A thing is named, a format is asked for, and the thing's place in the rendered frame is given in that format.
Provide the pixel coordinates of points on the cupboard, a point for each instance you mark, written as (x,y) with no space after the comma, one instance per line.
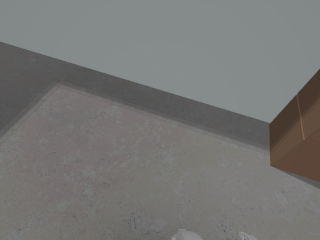
(294,135)

